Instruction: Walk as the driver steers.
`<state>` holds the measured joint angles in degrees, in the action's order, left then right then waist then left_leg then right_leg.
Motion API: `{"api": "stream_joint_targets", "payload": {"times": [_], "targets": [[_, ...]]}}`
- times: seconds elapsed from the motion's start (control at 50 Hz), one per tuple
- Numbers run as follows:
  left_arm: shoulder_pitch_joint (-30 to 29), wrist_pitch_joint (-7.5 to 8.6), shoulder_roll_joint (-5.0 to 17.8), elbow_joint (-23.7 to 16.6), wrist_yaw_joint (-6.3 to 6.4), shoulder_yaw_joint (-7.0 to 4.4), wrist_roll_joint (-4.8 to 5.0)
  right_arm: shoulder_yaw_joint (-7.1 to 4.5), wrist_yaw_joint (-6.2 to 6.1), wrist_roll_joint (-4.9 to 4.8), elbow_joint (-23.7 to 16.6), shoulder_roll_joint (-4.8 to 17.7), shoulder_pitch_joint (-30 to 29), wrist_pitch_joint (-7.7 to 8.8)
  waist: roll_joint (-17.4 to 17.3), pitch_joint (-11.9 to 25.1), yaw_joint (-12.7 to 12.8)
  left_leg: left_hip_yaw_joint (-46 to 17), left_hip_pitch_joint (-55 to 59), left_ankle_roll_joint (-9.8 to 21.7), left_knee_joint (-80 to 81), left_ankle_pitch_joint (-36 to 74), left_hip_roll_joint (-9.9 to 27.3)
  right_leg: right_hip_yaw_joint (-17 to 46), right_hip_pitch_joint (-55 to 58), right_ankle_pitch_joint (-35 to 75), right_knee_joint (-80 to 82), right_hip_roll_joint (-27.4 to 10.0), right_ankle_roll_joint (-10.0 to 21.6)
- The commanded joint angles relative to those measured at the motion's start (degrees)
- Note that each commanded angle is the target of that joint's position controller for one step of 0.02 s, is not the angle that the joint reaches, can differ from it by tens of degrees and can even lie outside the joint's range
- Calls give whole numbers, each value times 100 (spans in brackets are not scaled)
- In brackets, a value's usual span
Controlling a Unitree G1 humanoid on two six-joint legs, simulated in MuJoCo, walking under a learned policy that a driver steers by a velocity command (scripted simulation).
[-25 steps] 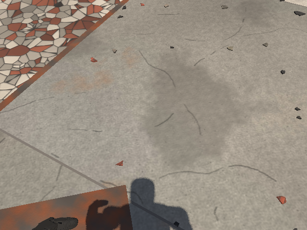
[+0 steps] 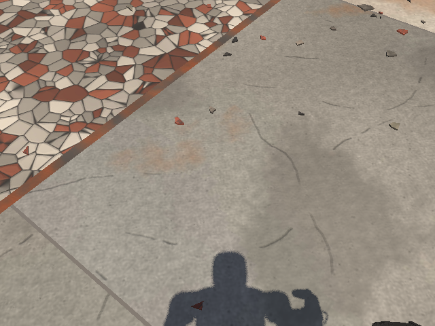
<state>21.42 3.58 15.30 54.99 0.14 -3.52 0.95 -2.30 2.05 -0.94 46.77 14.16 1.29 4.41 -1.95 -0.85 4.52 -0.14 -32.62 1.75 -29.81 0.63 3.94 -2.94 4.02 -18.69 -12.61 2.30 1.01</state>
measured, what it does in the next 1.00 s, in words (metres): walks ahead, turning right: left foot, then right foot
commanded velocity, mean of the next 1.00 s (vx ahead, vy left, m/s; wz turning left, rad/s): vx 0.50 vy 0.00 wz -0.42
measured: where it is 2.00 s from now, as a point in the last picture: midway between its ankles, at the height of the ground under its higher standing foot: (367, 187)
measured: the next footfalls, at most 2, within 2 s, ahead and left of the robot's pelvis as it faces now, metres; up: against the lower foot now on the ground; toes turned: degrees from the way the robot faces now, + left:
left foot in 0.04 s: +0.21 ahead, +0.13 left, +0.00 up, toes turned +2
right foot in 0.60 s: +0.48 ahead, -0.14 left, +0.00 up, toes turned -18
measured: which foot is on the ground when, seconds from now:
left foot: up 0.00-0.02, down 0.04-0.62, up 0.64-1.00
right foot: down 0.00-0.06, up 0.08-0.58, down 0.60-1.00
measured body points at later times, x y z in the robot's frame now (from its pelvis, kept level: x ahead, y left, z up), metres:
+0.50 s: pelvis +0.27 +0.02 +0.00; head +0.29 +0.01 +0.45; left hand +0.48 +0.24 -0.11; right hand +0.24 -0.25 -0.14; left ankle +0.17 +0.13 -0.73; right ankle +0.43 -0.15 -0.69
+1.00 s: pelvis +0.55 -0.08 +0.01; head +0.57 -0.12 +0.46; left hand +0.72 +0.16 -0.10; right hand +0.64 -0.41 -0.08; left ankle +0.80 -0.02 -0.69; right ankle +0.44 -0.13 -0.73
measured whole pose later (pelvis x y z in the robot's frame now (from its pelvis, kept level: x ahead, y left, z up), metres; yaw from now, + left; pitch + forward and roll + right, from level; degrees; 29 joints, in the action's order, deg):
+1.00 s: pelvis +0.55 -0.08 +0.01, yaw -28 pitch +2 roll +0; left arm 19.3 2.7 15.7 45.3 0.6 -4.6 1.3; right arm -3.3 0.6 -0.1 44.1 16.0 -0.3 5.8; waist -2.3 -1.7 4.5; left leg -5.4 -35.0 -3.0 -30.8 3.2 3.0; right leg 8.7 -5.2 -16.8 -20.7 6.3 4.8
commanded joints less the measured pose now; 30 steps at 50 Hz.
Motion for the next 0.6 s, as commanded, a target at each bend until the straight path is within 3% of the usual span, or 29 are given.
{"api": "stream_joint_targets", "payload": {"times": [0.02,0.04,0.06,0.08,0.1,0.12,0.14,0.16,0.2,0.24,0.28,0.34,0.4,0.46,0.5,0.56,0.58,0.6], "targets": [[-115,-47,1059,-179,59,-240,29,-237,34,-2,-284,781,173,128,717,88,-559,213,732,276,242,-463,-249,590,79,4040,-737,-1656,754],[-147,-76,928,-202,66,-189,8,-383,-8,19,18,1041,1093,124,607,658,-963,289,2029,446,263,-349,-347,361,-265,4434,-1794,-1344,598],[-64,-74,698,-343,79,-77,-110,-504,-69,92,234,1467,2140,110,-52,1536,-1275,-886,3831,820,64,-213,683,97,-1474,2907,-3603,-981,387],[659,50,-72,-338,6,135,-91,-560,-44,71,356,1760,2375,78,-1566,2161,-875,-3557,5609,1676,740,-1539,1875,260,-3801,-1049,-5474,118,45],[255,167,554,-274,-14,-3,57,-400,-49,36,280,1174,2299,92,-919,1960,-1146,-3819,5401,1459,1160,-2255,1800,1093,-4406,-1505,-6126,-113,148],[-267,235,835,-454,-27,-94,211,-332,-78,56,214,978,1860,120,-683,1157,-1086,-2964,4676,1194,1288,-2085,1667,1049,-4742,-1009,-6205,-375,247],[-512,240,809,-498,11,-95,209,-289,-89,90,138,857,1414,140,-267,736,-894,-2314,3871,1053,1461,-1598,1486,904,-4539,-464,-5966,-685,247],[-608,202,759,-493,43,-132,130,-248,-83,125,126,678,1125,168,-190,400,-743,-1822,3233,981,1674,-1219,1306,893,-4332,-106,-5652,-856,216],[-333,38,540,-393,42,-152,116,-208,-79,192,173,499,920,223,-389,265,-471,-1155,2594,881,2015,-836,1082,956,-3762,251,-5376,-1037,182],[-370,-85,375,-421,47,-145,116,-240,-106,191,265,603,957,269,-292,70,-395,-692,2357,921,2236,-451,1074,965,-3875,500,-5187,-1071,113],[-625,-137,369,-529,54,-164,85,-279,-165,217,346,715,1051,277,-153,-84,-418,-321,2418,925,2338,-135,1071,1061,-4253,993,-4798,-1055,40],[-956,-99,327,-650,-13,-164,41,-285,-246,213,400,771,1107,245,-118,-169,-481,279,2587,801,2392,198,938,951,-4384,1899,-3906,-974,-9],[-1566,-72,201,-869,-119,-92,5,-298,-308,168,455,863,1269,199,-31,-341,-701,737,2722,702,2456,303,903,505,-4238,2412,-3051,-913,17],[-2084,-75,136,-1160,-224,-36,8,-335,-334,105,593,954,1627,83,48,-509,-890,939,3424,693,2237,655,1116,285,-4521,2217,-2570,-857,119],[-2250,-86,166,-1343,-306,-37,23,-367,-337,58,630,1019,1708,-20,-4,-530,-871,1045,3867,646,1929,1235,1264,111,-4592,1771,-2402,-766,232],[-1804,-125,450,-1430,-375,-178,34,-442,-396,-1,525,1260,1477,-150,-327,-64,-439,1271,4092,465,810,3883,1299,-366,-3596,904,-2406,-268,545],[-1194,-137,658,-1317,-367,-296,56,-456,-414,-6,485,1318,1381,-200,-368,274,-78,1333,3952,377,-65,4407,1220,-466,-2803,767,-2335,-38,701],[-247,-146,993,-1084,-296,-488,65,-433,-425,-22,431,1294,1269,-212,-203,750,428,1433,3315,172,-1360,3919,971,-336,-1364,1132,-1884,143,932]]}}
Velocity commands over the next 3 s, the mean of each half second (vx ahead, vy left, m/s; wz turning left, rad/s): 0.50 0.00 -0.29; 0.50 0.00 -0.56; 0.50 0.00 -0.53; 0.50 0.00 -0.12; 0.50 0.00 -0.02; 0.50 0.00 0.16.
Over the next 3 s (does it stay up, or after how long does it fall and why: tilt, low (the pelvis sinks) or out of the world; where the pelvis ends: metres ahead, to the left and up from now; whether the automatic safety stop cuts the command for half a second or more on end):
stays up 1.34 -0.84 0.01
